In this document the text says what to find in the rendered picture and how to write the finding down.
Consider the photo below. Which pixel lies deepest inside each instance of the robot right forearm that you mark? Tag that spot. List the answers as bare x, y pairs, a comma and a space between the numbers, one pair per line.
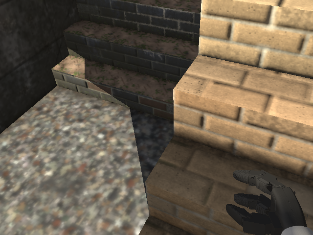
297, 230

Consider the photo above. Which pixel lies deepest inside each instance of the robot right hand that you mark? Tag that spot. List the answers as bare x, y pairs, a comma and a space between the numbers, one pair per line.
273, 216

